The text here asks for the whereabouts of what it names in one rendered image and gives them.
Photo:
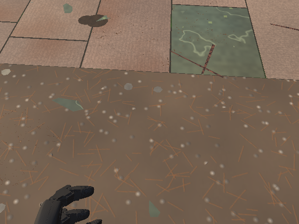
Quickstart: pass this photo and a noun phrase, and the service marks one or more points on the robot left hand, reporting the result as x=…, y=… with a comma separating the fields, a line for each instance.
x=51, y=211

